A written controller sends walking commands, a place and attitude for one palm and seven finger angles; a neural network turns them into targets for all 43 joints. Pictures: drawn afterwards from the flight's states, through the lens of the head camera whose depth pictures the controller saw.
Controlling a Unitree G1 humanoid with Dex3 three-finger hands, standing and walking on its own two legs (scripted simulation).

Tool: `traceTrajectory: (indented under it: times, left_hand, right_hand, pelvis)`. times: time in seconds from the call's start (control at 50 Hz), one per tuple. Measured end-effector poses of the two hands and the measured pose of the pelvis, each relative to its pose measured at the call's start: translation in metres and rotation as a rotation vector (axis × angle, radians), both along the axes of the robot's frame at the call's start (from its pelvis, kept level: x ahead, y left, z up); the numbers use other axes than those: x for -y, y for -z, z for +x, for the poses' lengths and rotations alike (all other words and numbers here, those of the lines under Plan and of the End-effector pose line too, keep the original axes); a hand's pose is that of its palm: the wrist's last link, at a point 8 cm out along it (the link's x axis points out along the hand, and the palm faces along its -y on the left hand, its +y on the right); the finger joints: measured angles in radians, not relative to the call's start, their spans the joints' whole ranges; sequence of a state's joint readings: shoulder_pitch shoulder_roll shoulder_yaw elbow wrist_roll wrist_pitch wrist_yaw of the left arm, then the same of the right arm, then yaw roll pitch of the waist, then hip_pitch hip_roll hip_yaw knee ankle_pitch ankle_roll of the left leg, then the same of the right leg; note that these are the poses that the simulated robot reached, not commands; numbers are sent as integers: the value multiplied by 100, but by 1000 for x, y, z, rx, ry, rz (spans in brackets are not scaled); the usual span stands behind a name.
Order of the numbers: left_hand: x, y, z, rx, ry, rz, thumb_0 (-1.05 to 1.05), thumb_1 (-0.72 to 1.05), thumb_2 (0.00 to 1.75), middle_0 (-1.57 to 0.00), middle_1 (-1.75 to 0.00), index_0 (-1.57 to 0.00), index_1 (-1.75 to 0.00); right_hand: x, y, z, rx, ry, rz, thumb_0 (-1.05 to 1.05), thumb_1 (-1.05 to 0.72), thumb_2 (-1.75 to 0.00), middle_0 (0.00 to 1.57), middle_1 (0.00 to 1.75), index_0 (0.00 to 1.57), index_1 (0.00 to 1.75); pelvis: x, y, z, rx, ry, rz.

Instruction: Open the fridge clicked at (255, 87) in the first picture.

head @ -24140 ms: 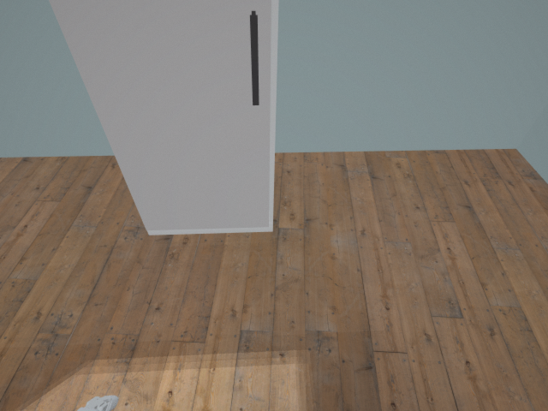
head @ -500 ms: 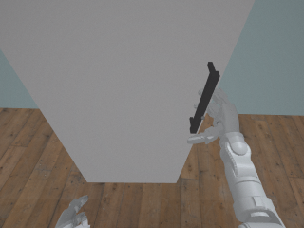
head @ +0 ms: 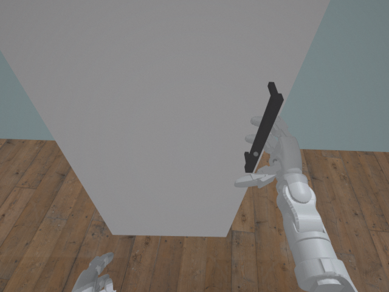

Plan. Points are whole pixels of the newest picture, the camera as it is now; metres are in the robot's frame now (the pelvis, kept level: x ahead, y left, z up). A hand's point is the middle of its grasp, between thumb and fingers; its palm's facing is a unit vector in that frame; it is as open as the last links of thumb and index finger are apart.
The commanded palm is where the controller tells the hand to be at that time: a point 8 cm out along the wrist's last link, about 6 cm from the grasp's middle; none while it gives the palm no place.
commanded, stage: slide the fingers in behind the handle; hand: right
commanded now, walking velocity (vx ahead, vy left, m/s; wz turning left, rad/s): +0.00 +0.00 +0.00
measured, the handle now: (258, 133) +0.44 -0.09 +0.10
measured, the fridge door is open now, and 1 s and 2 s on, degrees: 0 0 0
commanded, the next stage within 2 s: grip the handle and tug to test in 0.40 s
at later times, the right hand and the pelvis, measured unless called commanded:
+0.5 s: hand (255, 154) +0.38 -0.08 +0.10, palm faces -0.11 +0.99 -0.02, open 14.2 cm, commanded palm +0.35 -0.13 +0.10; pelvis +0.00 +0.00 +0.00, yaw +0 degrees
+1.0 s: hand (254, 152) +0.38 -0.08 +0.10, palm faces -0.10 +0.99 -0.02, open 8.8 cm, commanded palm +0.36 -0.13 +0.10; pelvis +0.00 +0.00 +0.00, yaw -1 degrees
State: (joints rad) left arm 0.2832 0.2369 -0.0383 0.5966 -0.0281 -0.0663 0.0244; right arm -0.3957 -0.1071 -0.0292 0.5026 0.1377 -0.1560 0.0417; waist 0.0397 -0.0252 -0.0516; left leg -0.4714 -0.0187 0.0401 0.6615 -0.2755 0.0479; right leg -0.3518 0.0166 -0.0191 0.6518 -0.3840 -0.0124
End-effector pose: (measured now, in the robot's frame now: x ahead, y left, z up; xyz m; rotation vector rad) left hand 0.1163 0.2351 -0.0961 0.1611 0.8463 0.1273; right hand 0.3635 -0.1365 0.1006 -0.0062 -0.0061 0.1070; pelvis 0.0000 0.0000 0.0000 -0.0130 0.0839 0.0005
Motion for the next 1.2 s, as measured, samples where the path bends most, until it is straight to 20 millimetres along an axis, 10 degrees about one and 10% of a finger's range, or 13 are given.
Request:
traceTrajectory:
  times: [0.62, 1.2]
  left_hand:
    - [7, 1, 10, -4, 21, -4, 1, 90, 90, -20, -30, -20, -30]
    - [3, 0, 4, -5, 16, 4, 1, 90, 90, -20, -30, -20, -30]
  right_hand:
    - [-1, -2, -1, 5, 0, -15, -1, 46, -32, 28, 120, 26, 119]
    - [-3, -2, 5, 3, -4, -13, 1, -71, -82, 37, 131, 35, 133]
  pelvis:
    - [4, -1, 5, -1, 6, 3]
    - [1, 0, 1, 0, 1, 0]
